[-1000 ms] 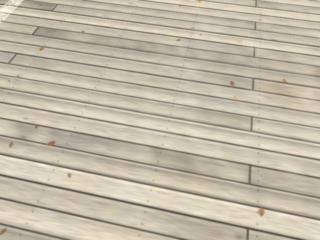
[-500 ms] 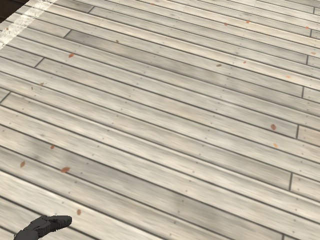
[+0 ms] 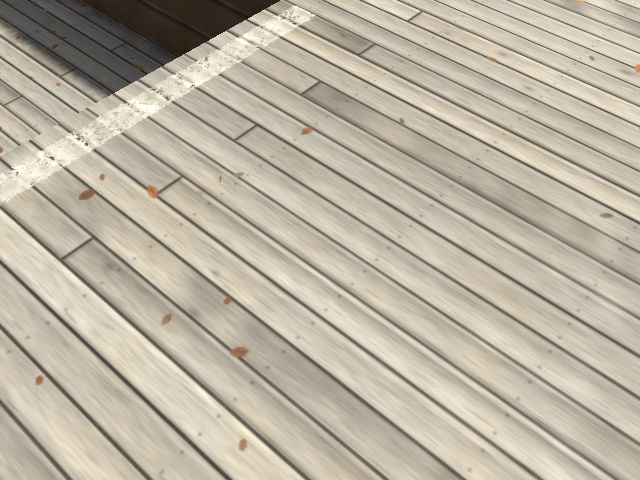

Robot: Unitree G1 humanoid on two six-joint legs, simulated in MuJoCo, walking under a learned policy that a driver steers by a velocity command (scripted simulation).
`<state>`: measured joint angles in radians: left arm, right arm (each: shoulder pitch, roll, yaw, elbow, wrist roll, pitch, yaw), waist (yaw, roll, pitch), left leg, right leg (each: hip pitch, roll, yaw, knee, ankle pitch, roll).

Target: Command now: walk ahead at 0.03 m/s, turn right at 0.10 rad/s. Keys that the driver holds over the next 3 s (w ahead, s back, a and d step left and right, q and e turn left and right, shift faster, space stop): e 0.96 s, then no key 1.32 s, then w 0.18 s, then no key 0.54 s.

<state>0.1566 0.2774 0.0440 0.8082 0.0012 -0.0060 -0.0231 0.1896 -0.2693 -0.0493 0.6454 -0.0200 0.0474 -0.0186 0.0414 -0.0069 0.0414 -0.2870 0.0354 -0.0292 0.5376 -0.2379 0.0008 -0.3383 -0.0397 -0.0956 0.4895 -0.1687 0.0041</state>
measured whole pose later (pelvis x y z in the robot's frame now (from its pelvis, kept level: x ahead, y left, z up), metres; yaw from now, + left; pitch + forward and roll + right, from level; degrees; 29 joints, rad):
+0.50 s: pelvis +0.01 -0.03 +0.01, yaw -15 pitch +3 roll +2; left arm 0.19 0.30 0.06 0.70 -0.01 0.01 0.00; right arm 0.11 -0.31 -0.09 0.68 0.00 0.03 -0.06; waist 0.02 0.03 0.05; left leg -0.53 0.00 -0.04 1.16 -0.45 -0.07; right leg -0.31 0.04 0.02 0.50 -0.24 -0.08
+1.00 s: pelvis +0.03 +0.01 +0.01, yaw -34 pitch +2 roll +0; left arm 0.17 0.36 0.10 0.64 -0.02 0.06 0.02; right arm 0.15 -0.27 -0.08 0.69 -0.01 -0.02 -0.02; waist 0.01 -0.05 0.04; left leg -0.25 -0.01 -0.02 0.46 -0.24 0.01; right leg -0.51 0.09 0.13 1.10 -0.47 0.06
